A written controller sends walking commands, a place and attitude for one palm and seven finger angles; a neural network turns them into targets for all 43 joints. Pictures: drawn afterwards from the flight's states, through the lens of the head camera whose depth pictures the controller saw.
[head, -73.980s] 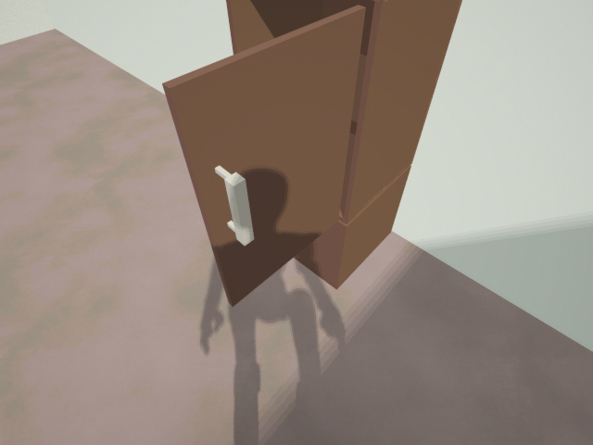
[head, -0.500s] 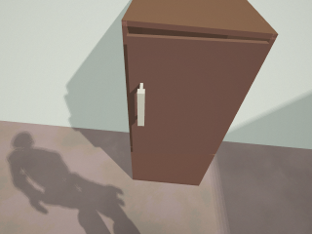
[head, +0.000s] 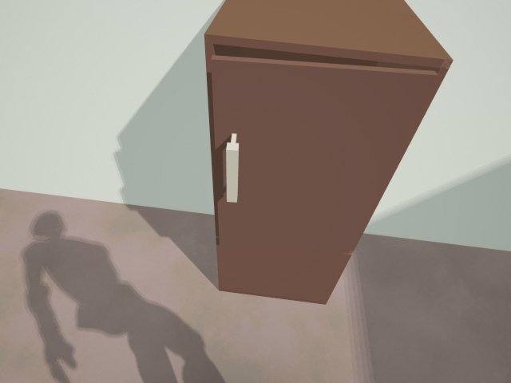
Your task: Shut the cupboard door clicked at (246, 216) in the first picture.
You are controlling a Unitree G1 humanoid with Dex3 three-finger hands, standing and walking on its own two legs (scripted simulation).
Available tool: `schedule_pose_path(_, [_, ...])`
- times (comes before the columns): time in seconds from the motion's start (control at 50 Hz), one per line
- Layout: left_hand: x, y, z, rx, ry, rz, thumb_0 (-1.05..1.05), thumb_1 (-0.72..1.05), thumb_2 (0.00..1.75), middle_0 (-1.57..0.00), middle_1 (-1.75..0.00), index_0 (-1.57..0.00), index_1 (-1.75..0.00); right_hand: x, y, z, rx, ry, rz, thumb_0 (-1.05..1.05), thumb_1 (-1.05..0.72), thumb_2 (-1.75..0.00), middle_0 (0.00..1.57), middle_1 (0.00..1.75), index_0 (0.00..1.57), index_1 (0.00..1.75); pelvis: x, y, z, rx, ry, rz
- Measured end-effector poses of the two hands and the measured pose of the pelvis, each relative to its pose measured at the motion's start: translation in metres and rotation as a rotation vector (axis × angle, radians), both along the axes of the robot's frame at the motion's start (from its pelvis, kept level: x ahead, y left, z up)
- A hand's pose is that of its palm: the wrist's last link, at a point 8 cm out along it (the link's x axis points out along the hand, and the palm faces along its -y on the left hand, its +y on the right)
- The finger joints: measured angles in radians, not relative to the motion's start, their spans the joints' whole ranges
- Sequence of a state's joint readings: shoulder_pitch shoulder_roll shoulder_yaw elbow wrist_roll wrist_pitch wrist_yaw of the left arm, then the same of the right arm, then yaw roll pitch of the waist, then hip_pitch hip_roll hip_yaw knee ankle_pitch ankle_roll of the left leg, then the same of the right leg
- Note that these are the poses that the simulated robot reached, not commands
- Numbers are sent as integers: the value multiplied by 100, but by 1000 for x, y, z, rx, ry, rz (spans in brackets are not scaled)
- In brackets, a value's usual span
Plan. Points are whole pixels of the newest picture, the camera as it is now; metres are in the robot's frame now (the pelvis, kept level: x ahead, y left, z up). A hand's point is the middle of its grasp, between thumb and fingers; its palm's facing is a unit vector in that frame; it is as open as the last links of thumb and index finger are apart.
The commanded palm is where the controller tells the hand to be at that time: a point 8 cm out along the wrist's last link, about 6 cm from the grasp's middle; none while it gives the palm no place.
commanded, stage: shuffle to correct the standing spot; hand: left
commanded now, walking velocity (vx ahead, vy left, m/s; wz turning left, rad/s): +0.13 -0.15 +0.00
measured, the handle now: (233, 168) +0.55 +0.09 +0.01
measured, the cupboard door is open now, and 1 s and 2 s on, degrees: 5 5 5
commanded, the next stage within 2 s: come to a stop and stand still in 0.60 s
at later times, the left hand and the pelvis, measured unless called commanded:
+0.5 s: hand out of the picture +0.09 +0.14 -0.17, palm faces -0.01 -0.98 -0.20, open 7.3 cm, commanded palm none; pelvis +0.04 -0.05 +0.00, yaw -1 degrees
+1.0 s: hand out of the picture +0.11 +0.06 -0.19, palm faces +0.08 -0.99 -0.13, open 7.3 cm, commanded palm none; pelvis +0.12 -0.09 -0.01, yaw +1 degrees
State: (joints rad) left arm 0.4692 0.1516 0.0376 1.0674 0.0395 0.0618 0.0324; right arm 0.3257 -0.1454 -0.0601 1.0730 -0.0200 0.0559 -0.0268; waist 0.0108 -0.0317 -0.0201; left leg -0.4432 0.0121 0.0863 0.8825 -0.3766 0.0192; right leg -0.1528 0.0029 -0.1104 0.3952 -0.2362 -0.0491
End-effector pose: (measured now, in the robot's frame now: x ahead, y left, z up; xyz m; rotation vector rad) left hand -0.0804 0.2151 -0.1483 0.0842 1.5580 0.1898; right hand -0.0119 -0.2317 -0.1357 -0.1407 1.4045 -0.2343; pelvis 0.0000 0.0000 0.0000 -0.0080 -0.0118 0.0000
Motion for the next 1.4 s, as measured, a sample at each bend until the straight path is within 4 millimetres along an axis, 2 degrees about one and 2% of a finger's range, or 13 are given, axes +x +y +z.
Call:
schedule_pose_path(0.18, [36,-20,-27,-90,-81,5,0,91,90,-20,-30,-20,-30,6,14,-9,-11,-11,40,0,-90,-90,20,30,20,30,8,3,-15,-14,4,33])
schedule_pose_path(0.26, [71,-22,-20,-102,-115,-50,0,91,90,-20,-30,-20,-30,2,20,-3,7,-24,5,0,-90,-90,20,30,20,30,14,-2,-7,3,5,12])
schedule_pose_path(0.34, [98,-11,-9,-48,-132,-77,4,94,90,-20,-30,-20,-30,-3,17,1,29,3,-21,0,-90,-90,20,30,20,30,22,-12,0,1,9,1])
schedule_pose_path(0.44, [138,-13,3,7,-181,-99,3,93,90,-19,-30,-20,-30,-4,-4,-2,51,51,-49,0,-90,-90,20,30,20,30,35,-33,1,2,18,-9])
schedule_pose_path(0.56, [189,-43,3,58,-265,-129,1,92,90,-19,-30,-20,-30,7,-53,-23,64,109,-58,0,-90,-90,20,30,20,30,57,-70,-14,7,27,-3])
schedule_pose_path(0.64, [198,-69,4,51,-294,-83,0,92,90,-19,-30,-20,-30,42,-85,-21,30,106,-6,0,-90,-90,20,30,20,30,69,-83,-11,-12,21,20])
schedule_pose_path(0.76, [192,-87,-8,17,-233,-53,0,93,90,-20,-30,-20,-30,126,-109,-5,-30,-55,62,0,-91,-90,20,30,20,29,91,-95,-9,-29,21,31])
schedule_pose_path(0.86, [189,-100,-25,-40,-170,-19,0,93,90,-20,-30,-20,-30,180,-97,0,-41,-159,109,0,-91,-90,19,30,19,29,111,-95,-14,-38,4,26])
schedule_pose_path(0.96, [186,-107,-17,-48,-133,-2,1,94,90,-20,-30,-20,-30,213,-80,4,-8,-183,138,-1,-92,-90,20,30,20,30,123,-94,-6,-14,7,19])
schedule_pose_path(1.02, [183,-105,-11,-30,-121,-5,1,93,90,-20,-30,-20,-30,224,-73,-1,21,-198,141,-1,-92,-90,20,30,20,30,123,-93,-5,-6,10,16])
schedule_pose_path(1.1, [182,-96,-6,9,-121,-20,1,92,90,-20,-30,-21,-30,224,-68,-9,52,-202,128,0,-91,-90,20,30,20,30,117,-92,-7,3,9,8])
schedule_pose_path(1.18, [183,-87,-2,47,-142,-41,1,91,90,-20,-30,-20,-30,210,-74,-14,57,-200,100,-1,-91,-90,20,30,20,30,107,-94,-9,7,2,-2])
schedule_pose_path(1.4, [203,-79,0,73,-328,-104,0,91,90,-20,-30,-20,-30,143,-100,-10,14,-192,87,0,-91,-90,20,30,20,30,81,-96,-13,0,-28,15])
